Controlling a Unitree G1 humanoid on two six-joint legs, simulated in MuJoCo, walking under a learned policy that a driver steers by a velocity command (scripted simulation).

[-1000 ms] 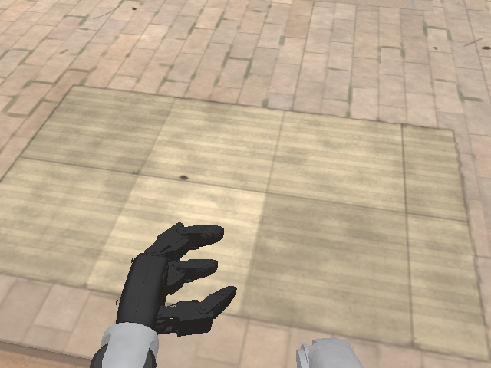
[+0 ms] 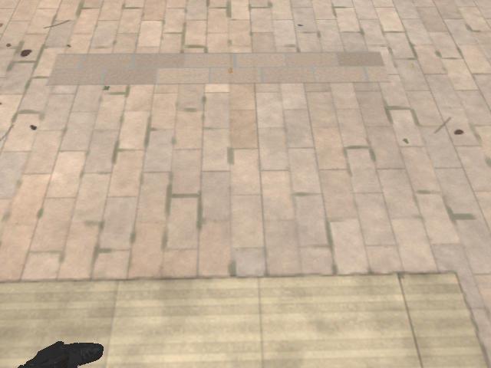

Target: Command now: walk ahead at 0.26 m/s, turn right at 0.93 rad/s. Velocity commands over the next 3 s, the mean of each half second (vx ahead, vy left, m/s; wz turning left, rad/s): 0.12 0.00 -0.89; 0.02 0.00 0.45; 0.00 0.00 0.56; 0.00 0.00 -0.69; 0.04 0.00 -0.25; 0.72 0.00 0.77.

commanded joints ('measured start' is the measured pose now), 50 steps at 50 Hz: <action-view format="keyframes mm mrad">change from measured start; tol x16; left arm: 1 143 201 69 -101 5 6 35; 38 173 94 47 37 0 53 81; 43 -99 1 15 -35 25 33 105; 50 72 85 36 9 22 61 119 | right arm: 1 -17 -175 -8 -182 9 -45 3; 17 -353 -85 -10 -259 12 25 -18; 44 -15 -140 -94 -166 33 135 -2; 50 -195 -72 -41 -268 44 136 31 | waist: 1 102 -3 -461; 6 0 114 -167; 19 58 -115 -179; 23 115 395 -283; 27 82 111 -123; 37 78 271 -128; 40 70 -222 -86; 50 111 -94 -38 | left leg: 1 -620 -63 -229 446 80 10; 16 -435 -107 -246 -440 423 -13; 20 -149 -83 -251 -785 524 30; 22 167 247 -480 -750 966 210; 23 140 406 -789 -844 912 388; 29 -209 18 -444 -888 432 211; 37 -161 6 -610 -927 99 191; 39 -542 -186 -294 -504 0 84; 44 -571 -63 -165 158 188 -10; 50 -627 47 -63 -109 277 -59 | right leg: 1 876 -363 713 -264 480 -296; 3 579 -263 632 -338 235 -201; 7 305 -164 488 -307 511 -144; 19 356 -60 630 -143 185 6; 22 59 139 328 332 -555 118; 26 37 14 189 705 -361 240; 37 483 -19 114 -311 -142 102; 38 675 -138 178 -317 -115 59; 40 534 -530 505 -390 106 -142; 50 608 -365 69 -324 334 -72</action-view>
